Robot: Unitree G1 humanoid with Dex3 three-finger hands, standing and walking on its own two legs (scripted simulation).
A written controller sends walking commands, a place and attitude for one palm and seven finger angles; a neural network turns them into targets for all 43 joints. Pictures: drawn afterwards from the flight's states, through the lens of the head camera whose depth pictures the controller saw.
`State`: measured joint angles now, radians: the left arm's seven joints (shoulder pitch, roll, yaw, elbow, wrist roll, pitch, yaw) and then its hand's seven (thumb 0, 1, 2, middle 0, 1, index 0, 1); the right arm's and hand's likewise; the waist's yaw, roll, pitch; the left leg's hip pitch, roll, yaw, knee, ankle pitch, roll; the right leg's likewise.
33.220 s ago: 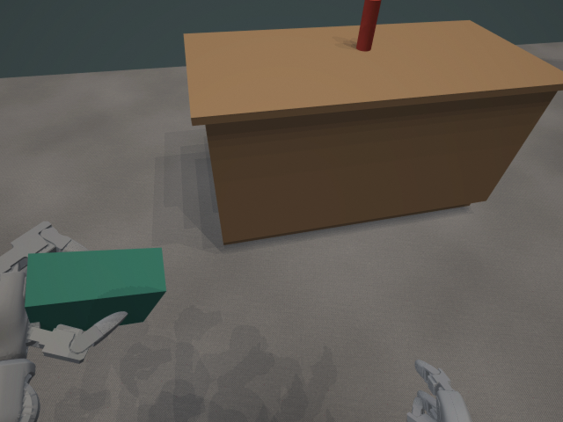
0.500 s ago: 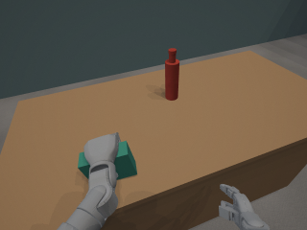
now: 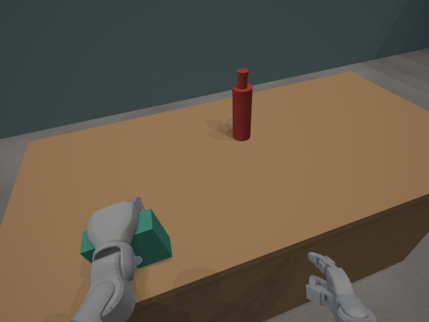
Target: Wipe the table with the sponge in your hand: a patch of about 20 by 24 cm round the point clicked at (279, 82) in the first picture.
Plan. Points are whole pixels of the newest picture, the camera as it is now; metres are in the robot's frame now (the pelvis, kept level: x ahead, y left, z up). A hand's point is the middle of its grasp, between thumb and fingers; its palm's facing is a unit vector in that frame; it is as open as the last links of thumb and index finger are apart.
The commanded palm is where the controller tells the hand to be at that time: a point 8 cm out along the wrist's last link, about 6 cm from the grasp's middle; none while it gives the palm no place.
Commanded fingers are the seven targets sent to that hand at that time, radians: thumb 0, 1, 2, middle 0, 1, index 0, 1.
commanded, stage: wipe forward along the middle lane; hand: left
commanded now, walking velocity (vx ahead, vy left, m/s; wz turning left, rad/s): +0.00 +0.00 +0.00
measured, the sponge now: (133, 248) +0.25 +0.21 +0.00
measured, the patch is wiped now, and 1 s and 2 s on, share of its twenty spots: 0.90 1.00 1.00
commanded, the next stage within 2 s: slide back across to the first lane in 1.66 s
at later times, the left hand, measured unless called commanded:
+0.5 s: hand (119, 227) +0.28 +0.25 +0.03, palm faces -0.05 -0.09 -1.00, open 9.3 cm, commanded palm +0.26 +0.25 +0.07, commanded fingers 0.00 0.10 1.30 -1.20 -1.60 -1.20 -1.60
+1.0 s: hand (119, 206) +0.33 +0.27 +0.03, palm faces -0.09 -0.04 -0.99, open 9.3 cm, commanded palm +0.32 +0.27 +0.07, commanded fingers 0.00 0.10 1.30 -1.20 -1.60 -1.20 -1.60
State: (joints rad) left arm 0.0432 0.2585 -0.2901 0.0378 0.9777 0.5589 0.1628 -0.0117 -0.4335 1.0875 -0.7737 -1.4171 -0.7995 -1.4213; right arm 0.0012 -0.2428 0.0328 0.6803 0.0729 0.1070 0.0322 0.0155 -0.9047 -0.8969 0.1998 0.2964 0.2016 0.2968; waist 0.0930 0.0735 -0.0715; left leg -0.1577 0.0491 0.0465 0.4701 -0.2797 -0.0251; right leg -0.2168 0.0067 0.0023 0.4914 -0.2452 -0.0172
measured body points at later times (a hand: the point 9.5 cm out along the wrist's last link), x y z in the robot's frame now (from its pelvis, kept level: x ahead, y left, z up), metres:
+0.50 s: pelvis -0.02 -0.01 +0.00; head -0.03 -0.04 +0.45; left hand +0.28 +0.25 +0.09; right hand +0.21 -0.22 -0.10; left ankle -0.02 +0.14 -0.74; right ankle +0.01 -0.11 -0.74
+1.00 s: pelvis -0.03 -0.01 -0.01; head -0.01 -0.04 +0.44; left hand +0.33 +0.27 +0.08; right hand +0.14 -0.25 -0.13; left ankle -0.02 +0.14 -0.74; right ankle +0.01 -0.11 -0.74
